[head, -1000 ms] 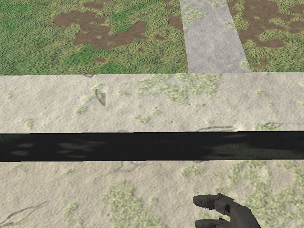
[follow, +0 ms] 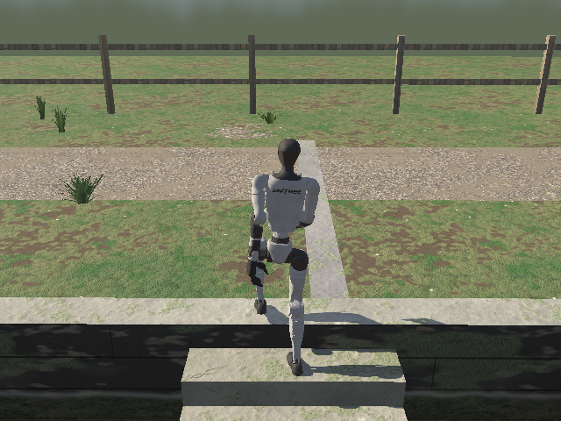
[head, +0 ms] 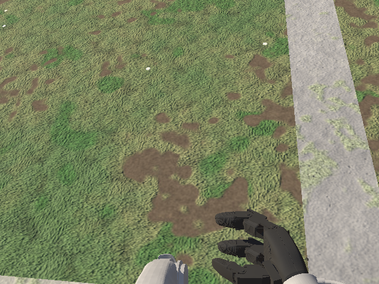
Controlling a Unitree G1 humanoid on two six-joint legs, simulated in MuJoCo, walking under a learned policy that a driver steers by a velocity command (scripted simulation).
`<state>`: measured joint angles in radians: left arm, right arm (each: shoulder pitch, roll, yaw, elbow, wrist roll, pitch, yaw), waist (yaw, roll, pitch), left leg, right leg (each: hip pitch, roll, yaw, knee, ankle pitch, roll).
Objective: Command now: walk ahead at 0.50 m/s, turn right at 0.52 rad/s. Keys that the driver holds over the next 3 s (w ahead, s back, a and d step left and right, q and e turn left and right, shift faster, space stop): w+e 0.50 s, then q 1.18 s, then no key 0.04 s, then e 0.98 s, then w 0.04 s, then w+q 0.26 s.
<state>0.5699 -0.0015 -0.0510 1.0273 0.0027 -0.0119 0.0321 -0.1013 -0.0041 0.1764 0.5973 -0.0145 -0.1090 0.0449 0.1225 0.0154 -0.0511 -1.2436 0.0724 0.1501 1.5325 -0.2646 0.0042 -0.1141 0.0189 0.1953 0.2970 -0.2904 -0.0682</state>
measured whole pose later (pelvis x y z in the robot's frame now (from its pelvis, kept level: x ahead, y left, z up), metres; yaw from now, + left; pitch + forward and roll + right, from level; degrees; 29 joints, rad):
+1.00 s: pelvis +0.45 -0.11 +0.16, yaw -12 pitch +3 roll -1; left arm 0.20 0.22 0.06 0.74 0.01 -0.03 0.04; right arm 0.14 -0.20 -0.05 0.74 0.00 0.00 0.01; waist 0.02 0.02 -0.02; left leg -0.58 0.08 0.04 0.79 -0.23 -0.03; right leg -0.20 -0.03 -0.24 0.45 -0.30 -0.04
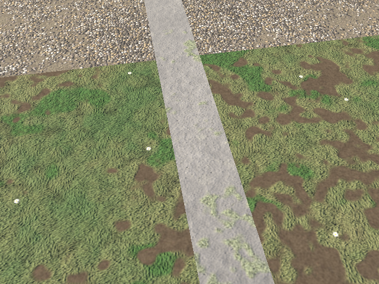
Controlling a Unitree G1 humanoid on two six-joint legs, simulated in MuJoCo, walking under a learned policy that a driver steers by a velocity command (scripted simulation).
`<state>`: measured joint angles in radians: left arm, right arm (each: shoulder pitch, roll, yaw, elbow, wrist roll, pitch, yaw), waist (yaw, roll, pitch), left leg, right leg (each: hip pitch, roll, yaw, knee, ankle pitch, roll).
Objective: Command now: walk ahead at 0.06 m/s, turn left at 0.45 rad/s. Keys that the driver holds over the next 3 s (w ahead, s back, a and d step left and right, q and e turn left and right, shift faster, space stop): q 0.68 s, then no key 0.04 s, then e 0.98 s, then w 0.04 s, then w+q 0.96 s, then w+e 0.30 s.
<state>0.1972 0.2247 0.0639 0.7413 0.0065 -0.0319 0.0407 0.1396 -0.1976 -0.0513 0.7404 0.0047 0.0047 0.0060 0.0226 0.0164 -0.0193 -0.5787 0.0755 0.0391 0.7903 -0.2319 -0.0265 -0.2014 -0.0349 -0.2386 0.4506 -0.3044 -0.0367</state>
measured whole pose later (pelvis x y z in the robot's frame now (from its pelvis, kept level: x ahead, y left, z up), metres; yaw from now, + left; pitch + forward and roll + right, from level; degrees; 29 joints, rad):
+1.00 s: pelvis +0.03 +0.03 -0.01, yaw +24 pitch +1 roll +0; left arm 0.26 0.24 0.04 0.73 0.01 0.02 0.02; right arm 0.15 -0.16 -0.01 0.58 -0.03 0.01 -0.01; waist 0.05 -0.04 -0.02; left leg -0.29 0.01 0.05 0.58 -0.32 0.01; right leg -0.35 -0.07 -0.01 0.64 -0.31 0.06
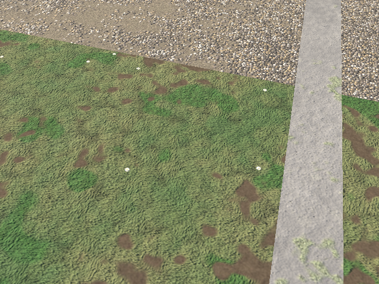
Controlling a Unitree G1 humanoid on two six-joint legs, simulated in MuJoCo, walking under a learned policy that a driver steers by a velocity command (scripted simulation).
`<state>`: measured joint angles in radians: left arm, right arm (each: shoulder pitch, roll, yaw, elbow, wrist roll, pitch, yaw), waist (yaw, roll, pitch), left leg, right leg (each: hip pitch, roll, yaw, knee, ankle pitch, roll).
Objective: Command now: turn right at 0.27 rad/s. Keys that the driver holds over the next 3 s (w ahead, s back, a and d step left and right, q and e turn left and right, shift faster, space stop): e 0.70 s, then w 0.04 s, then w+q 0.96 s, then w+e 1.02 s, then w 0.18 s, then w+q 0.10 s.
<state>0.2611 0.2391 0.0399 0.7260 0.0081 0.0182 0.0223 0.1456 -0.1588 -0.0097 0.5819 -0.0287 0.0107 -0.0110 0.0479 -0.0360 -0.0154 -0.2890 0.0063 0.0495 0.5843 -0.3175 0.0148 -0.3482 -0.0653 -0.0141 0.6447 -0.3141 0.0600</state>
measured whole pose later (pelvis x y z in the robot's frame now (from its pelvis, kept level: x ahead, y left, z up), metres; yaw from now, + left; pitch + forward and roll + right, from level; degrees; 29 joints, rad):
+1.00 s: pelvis +0.02 -0.01 +0.02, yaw -24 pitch +2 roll -1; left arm 0.19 0.27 0.06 0.63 -0.01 -0.05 0.00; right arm 0.40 -0.24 -0.06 0.71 0.01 -0.03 -0.02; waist -0.07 -0.02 -0.05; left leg -0.18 0.00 -0.11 0.39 -0.25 0.02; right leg -0.47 -0.01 0.03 0.80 -0.32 0.06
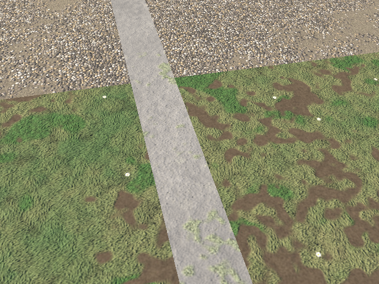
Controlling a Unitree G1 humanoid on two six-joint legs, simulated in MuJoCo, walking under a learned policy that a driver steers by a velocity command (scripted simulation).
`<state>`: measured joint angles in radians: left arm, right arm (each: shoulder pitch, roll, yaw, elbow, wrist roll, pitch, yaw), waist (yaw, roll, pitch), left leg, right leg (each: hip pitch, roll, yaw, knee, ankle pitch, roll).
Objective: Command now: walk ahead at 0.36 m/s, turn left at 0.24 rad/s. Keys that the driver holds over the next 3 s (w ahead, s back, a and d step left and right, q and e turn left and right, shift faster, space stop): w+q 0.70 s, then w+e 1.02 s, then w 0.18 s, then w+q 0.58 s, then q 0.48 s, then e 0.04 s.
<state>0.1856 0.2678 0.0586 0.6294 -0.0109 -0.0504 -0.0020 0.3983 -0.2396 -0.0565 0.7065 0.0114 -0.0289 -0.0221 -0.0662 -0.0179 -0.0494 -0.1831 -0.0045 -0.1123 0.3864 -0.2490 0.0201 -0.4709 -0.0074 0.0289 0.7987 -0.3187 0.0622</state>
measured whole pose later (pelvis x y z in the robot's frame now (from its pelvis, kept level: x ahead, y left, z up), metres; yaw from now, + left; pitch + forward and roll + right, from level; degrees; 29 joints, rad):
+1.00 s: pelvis +0.45 +0.13 -0.01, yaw +23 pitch +2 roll +2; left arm 0.14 0.27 0.02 0.70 -0.02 -0.08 -0.03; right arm 0.29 -0.27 -0.04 0.75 0.00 -0.08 0.02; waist -0.06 -0.05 0.02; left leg 0.00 -0.11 0.00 0.26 -0.29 0.08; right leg -0.67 -0.09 0.03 0.63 0.12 0.00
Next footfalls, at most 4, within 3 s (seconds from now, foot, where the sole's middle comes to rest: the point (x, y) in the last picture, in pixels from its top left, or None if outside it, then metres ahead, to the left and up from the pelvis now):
0.10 right None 0.08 -0.14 -0.78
0.58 left None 0.37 0.18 -0.78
1.12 right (149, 234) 0.74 0.11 -0.78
1.58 left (89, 189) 0.96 0.36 -0.78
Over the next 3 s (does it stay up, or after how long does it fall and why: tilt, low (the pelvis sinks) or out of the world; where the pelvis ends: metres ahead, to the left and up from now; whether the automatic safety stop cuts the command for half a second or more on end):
stays up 1.43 0.26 -0.01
